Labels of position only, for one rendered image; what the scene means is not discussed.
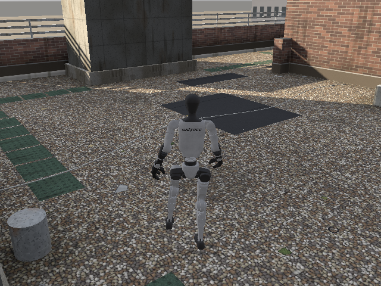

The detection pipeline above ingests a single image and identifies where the left robot hand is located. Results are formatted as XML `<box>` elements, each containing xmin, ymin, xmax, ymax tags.
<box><xmin>151</xmin><ymin>165</ymin><xmax>165</xmax><ymax>180</ymax></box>

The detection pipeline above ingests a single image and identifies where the right robot shin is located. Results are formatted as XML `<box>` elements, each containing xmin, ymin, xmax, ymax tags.
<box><xmin>196</xmin><ymin>201</ymin><xmax>207</xmax><ymax>241</ymax></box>

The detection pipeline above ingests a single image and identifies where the robot left foot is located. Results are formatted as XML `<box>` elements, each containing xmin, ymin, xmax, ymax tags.
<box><xmin>165</xmin><ymin>217</ymin><xmax>174</xmax><ymax>229</ymax></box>

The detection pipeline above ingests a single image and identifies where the right robot hand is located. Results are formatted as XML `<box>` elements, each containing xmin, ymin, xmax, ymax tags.
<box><xmin>209</xmin><ymin>158</ymin><xmax>223</xmax><ymax>168</ymax></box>

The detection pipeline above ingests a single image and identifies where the left robot upper arm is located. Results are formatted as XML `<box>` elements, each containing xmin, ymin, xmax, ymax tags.
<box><xmin>162</xmin><ymin>119</ymin><xmax>180</xmax><ymax>153</ymax></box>

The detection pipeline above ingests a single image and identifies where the robot right forearm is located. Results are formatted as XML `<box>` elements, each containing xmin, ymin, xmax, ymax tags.
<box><xmin>213</xmin><ymin>143</ymin><xmax>222</xmax><ymax>161</ymax></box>

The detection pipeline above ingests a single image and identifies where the robot left forearm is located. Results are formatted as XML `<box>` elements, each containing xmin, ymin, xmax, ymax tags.
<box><xmin>154</xmin><ymin>143</ymin><xmax>167</xmax><ymax>169</ymax></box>

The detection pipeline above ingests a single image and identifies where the right robot upper arm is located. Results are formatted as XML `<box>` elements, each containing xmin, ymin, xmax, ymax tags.
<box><xmin>204</xmin><ymin>120</ymin><xmax>220</xmax><ymax>152</ymax></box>

